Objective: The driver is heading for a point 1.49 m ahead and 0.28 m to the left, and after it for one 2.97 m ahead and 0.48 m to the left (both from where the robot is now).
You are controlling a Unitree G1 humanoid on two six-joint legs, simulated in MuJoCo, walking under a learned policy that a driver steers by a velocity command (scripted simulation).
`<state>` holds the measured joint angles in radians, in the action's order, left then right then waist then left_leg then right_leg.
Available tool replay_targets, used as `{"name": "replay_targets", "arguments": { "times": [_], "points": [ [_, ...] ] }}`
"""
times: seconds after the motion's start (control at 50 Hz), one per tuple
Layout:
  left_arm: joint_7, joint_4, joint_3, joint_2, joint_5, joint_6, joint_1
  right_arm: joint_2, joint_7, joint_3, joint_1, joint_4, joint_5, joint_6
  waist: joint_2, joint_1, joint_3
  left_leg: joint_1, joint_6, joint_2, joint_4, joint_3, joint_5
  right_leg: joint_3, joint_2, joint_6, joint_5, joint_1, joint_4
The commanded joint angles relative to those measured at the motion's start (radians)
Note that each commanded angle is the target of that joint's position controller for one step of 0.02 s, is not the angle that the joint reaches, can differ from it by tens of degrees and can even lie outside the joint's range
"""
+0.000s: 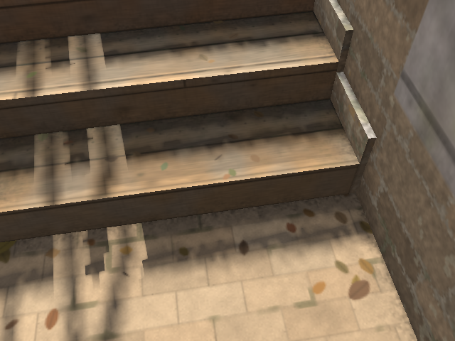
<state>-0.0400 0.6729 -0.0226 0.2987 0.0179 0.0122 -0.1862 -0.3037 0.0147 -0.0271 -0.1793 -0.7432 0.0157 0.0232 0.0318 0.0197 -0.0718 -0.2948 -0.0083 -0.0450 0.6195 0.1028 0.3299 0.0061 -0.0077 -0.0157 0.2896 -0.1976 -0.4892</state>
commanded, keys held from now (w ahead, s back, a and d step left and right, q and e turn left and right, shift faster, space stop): q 0.38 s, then w+q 0.26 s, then w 0.22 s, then w+e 0.14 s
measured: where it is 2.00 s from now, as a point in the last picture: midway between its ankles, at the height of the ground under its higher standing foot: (152, 301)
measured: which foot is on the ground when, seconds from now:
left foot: up 0.00-0.22, down 0.24-0.78, up 0.80-1.00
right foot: down 0.00-0.24, up 0.26-0.76, down 0.78-1.00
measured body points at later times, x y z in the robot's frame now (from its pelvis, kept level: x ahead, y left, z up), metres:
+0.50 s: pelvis +0.00 +0.06 +0.01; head +0.02 +0.10 +0.46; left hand +0.08 +0.38 -0.10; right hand +0.20 -0.18 -0.07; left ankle +0.00 +0.13 -0.74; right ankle +0.05 -0.10 -0.67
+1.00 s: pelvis +0.15 +0.07 +0.01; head +0.18 +0.06 +0.46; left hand +0.02 +0.31 -0.11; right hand +0.42 -0.08 -0.08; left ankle +0.16 +0.24 -0.68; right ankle +0.14 -0.07 -0.74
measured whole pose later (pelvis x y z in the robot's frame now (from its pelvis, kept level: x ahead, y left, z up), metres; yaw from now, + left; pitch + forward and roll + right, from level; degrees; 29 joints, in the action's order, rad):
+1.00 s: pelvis +0.15 +0.07 +0.01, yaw +24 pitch +1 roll +0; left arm 0.00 0.85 -0.03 0.25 -0.01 -0.09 -0.45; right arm -0.30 0.01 -0.04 -0.18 -0.65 0.01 0.07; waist 0.04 -0.08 -0.01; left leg -0.58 0.01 0.03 0.87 0.04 0.18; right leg 0.07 0.01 0.02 0.25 -0.05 -0.27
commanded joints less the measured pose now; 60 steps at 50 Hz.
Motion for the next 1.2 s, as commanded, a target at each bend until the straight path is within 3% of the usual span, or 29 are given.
{"name": "replay_targets", "arguments": {
  "times": [0.02,0.08,0.12,0.16,0.2,0.22,0.24,0.26,0.28,0.3,0.34,0.38,0.42,0.48,0.58,0.64,0.74,0.76,0.78,0.8,0.82,0.84,0.92,1.02,1.06,1.12,1.16,1.18,1.2],
  "points": [
    [-0.023,-0.042,-0.057,0.182,0.005,-0.003,-0.054,-0.138,0.0,-0.058,0.051,0.101,0.002,0.003,-0.257,-0.071,0.1,-0.27,0.031,0.016,0.363,-0.049,0.301,0.315,-0.39,0.267,-0.575,0.195,0.135],
    [-0.022,-0.048,-0.065,0.178,-0.02,-0.009,0.028,-0.098,0.006,-0.053,0.005,0.099,0.008,-0.04,-0.175,-0.02,0.06,-0.262,0.062,0.079,0.385,-0.051,0.232,0.165,-0.327,0.21,-0.586,0.121,0.128],
    [-0.021,-0.053,-0.074,0.21,-0.007,0.005,0.064,-0.075,0.022,-0.039,0.043,0.13,-0.003,-0.05,-0.18,-0.024,0.079,-0.151,0.073,0.076,0.261,-0.112,0.154,0.074,-0.28,0.185,-0.587,0.056,0.119],
    [-0.02,-0.053,-0.077,0.199,-0.031,0.016,0.057,-0.091,0.038,-0.041,0.027,0.141,0.019,-0.053,-0.231,-0.03,0.117,-0.071,0.057,0.068,0.13,-0.146,0.033,0.047,-0.273,0.174,-0.494,0.072,0.101],
    [-0.009,-0.046,-0.081,0.195,-0.05,0.008,0.054,-0.115,0.036,-0.062,-0.051,0.126,0.014,-0.062,-0.201,0.002,0.138,0.049,0.02,0.031,-0.03,-0.194,-0.108,-0.004,-0.258,0.136,-0.382,0.028,0.008],
    [-0.002,-0.026,-0.075,0.163,-0.046,0.001,0.003,-0.138,0.024,-0.077,-0.088,0.118,0.004,-0.063,-0.127,0.009,0.143,0.145,-0.011,0.011,-0.114,-0.164,-0.179,-0.048,-0.223,0.088,-0.247,-0.039,-0.095],
    [0.007,-0.025,-0.06,0.109,-0.008,-0.004,-0.049,-0.236,0.004,-0.105,-0.109,0.132,0.003,-0.061,0.125,-0.005,0.13,0.274,-0.08,0.161,-0.197,0.081,-0.494,-0.136,-0.129,-0.003,0.075,-0.235,-0.347],
    [0.001,-0.09,-0.041,0.077,0.015,-0.013,0.028,-0.331,0.002,-0.112,-0.125,0.171,-0.04,-0.042,0.296,0.013,0.144,0.269,-0.306,0.414,-0.261,0.489,-0.715,-0.055,0.015,-0.062,0.453,-0.449,-0.606],
    [-0.008,-0.096,-0.057,0.129,-0.015,-0.016,0.07,-0.302,0.012,-0.106,-0.137,0.173,-0.061,-0.016,0.173,0.059,0.211,0.25,-0.382,0.44,-0.308,0.525,-0.572,0.073,0.011,-0.053,0.438,-0.463,-0.757],
    [-0.012,-0.088,-0.067,0.158,-0.033,-0.015,0.074,-0.269,0.011,-0.096,-0.087,0.173,-0.048,0.001,0.125,0.029,0.157,0.212,-0.334,0.386,-0.305,0.432,-0.457,0.089,-0.01,-0.035,0.348,-0.478,-0.782],
    [-0.021,-0.059,-0.081,0.166,-0.021,-0.009,0.059,-0.193,-0.003,-0.074,0.009,0.182,-0.006,-0.008,0.054,-0.011,0.103,0.157,-0.229,0.289,-0.293,0.304,-0.303,0.095,-0.05,-0.029,0.186,-0.463,-0.692],
    [-0.013,-0.05,-0.085,0.157,-0.011,-0.005,0.036,-0.18,-0.019,-0.065,0.028,0.193,-0.009,-0.021,0.087,-0.03,0.121,0.097,-0.208,0.234,-0.306,0.248,-0.333,0.078,-0.021,-0.042,0.087,-0.376,-0.678],
    [0.002,-0.046,-0.079,0.135,-0.016,-0.013,0.018,-0.167,-0.032,-0.063,-0.012,0.187,-0.007,-0.022,0.091,-0.021,0.158,0.131,-0.216,0.205,-0.347,0.253,-0.061,0.069,-0.013,-0.047,0.021,-0.373,-0.595],
    [0.016,-0.068,-0.075,0.125,-0.023,-0.036,0.087,-0.178,-0.041,-0.067,-0.053,0.179,-0.002,-0.017,0.118,0.011,0.101,0.162,-0.23,0.218,-0.407,0.346,0.189,0.078,-0.004,-0.052,0.004,-0.421,-0.412],
    [0.047,-0.061,-0.068,0.114,-0.035,-0.09,0.126,-0.204,-0.053,-0.078,-0.086,0.162,0.004,-0.014,0.107,0.027,0.077,0.187,-0.238,0.225,-0.407,0.405,0.163,0.111,0.009,-0.045,-0.022,-0.361,-0.2],
    [0.049,-0.052,-0.063,0.112,-0.029,-0.114,0.132,-0.196,-0.041,-0.076,-0.097,0.153,0.008,-0.015,0.108,0.03,0.062,0.144,-0.237,0.196,-0.397,0.417,0.162,0.103,0.023,-0.038,0.002,-0.29,-0.136],
    [0.052,0.012,-0.062,0.097,-0.032,-0.141,0.012,-0.138,-0.027,-0.053,-0.083,0.131,0.006,-0.016,0.101,-0.034,0.066,0.019,-0.177,0.135,-0.319,0.385,0.167,0.027,0.025,0.014,-0.113,0.014,0.062],
    [0.049,0.035,-0.065,0.102,-0.025,-0.142,-0.042,-0.103,-0.03,-0.044,-0.082,0.13,0.003,-0.011,0.071,-0.069,0.071,-0.048,-0.139,0.095,-0.252,0.352,0.161,0.039,0.012,0.022,-0.089,0.121,0.08],
    [0.042,0.061,-0.073,0.143,-0.014,-0.144,-0.15,-0.044,-0.031,-0.025,-0.066,0.136,-0.004,-0.004,-0.021,-0.11,0.1,-0.161,-0.082,0.025,-0.044,0.265,0.183,0.182,-0.116,0.062,0.003,0.255,0.13],
    [0.045,0.081,-0.09,0.242,0.001,-0.144,-0.24,0.004,-0.03,-0.012,-0.069,0.181,0.005,0.016,-0.249,-0.102,0.108,-0.342,-0.037,-0.103,0.217,0.12,0.252,0.534,-0.303,0.185,0.225,0.354,0.277],
    [0.055,0.104,-0.102,0.257,-0.001,-0.144,-0.228,-0.091,-0.037,-0.035,-0.033,0.2,0.025,0.029,-0.281,-0.089,0.008,-0.519,-0.036,-0.043,0.369,0.107,0.271,0.744,-0.419,0.285,0.445,0.273,0.33],
    [0.05,0.089,-0.083,0.186,-0.017,-0.143,-0.184,-0.138,-0.035,-0.047,-0.019,0.183,0.029,0.035,-0.201,-0.081,-0.051,-0.573,-0.036,0.014,0.443,0.107,0.178,0.672,-0.384,0.28,0.46,0.252,0.33],
    [0.042,0.095,-0.042,0.112,-0.02,-0.124,-0.183,-0.08,-0.009,-0.037,0.053,0.175,-0.014,0.065,-0.146,-0.08,-0.026,-0.524,-0.009,0.097,0.389,-0.03,-0.09,0.393,-0.224,0.213,0.068,0.228,0.352],
    [0.027,0.129,-0.04,0.134,-0.032,-0.107,-0.237,-0.002,0.004,-0.012,0.19,0.215,-0.008,0.084,-0.149,-0.107,-0.018,-0.33,0.057,0.055,0.049,-0.097,-0.269,0.232,-0.152,0.198,-0.258,0.119,0.329],
    [0.024,0.14,-0.042,0.146,-0.043,-0.103,-0.267,-0.006,0.019,-0.014,0.225,0.223,-0.003,0.08,-0.155,-0.11,-0.012,-0.187,0.066,0.024,-0.029,-0.111,-0.307,0.237,-0.164,0.201,-0.277,0.051,0.333],
    [0.023,0.14,-0.052,0.171,-0.058,-0.104,-0.246,-0.072,0.016,-0.04,0.191,0.22,0.011,0.078,-0.17,-0.058,-0.006,-0.068,0.033,0.034,-0.099,-0.06,-0.308,0.287,-0.208,0.162,-0.288,0.069,0.301],
    [0.027,0.14,-0.056,0.173,-0.056,-0.093,-0.232,-0.13,-0.003,-0.07,0.061,0.19,0.01,0.083,-0.173,0.023,0.059,0.128,-0.008,0.025,-0.156,-0.078,-0.256,0.254,-0.17,0.122,-0.484,0.063,0.155],
    [0.031,0.124,-0.049,0.155,-0.037,-0.088,-0.223,-0.166,-0.013,-0.086,-0.076,0.163,0.002,0.082,-0.167,0.095,0.165,0.346,-0.049,0.097,-0.147,-0.032,-0.232,0.211,-0.117,0.091,-0.452,-0.031,-0.057],
    [0.029,0.085,-0.019,0.049,0.004,-0.086,-0.243,-0.248,-0.026,-0.103,-0.259,0.14,-0.012,0.069,0.042,0.139,0.367,0.632,-0.095,0.311,-0.112,0.177,-0.199,0.144,-0.024,0.058,-0.095,-0.204,-0.395]
  ]
}}
Velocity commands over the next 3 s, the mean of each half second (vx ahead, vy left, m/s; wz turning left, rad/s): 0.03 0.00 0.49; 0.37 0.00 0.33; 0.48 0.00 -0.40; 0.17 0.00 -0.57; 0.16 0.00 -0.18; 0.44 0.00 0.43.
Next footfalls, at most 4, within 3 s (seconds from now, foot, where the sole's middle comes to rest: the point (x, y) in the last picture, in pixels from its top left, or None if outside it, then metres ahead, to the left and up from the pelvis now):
0.24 left None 0.04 0.14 -0.77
0.78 right None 0.18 -0.05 -0.77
1.18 left None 0.33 0.31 -0.77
1.64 right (189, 283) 0.63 0.15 -0.77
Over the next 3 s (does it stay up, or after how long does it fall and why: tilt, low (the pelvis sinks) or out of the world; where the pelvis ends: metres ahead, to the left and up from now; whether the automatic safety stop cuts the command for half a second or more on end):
stays up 0.80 0.34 0.00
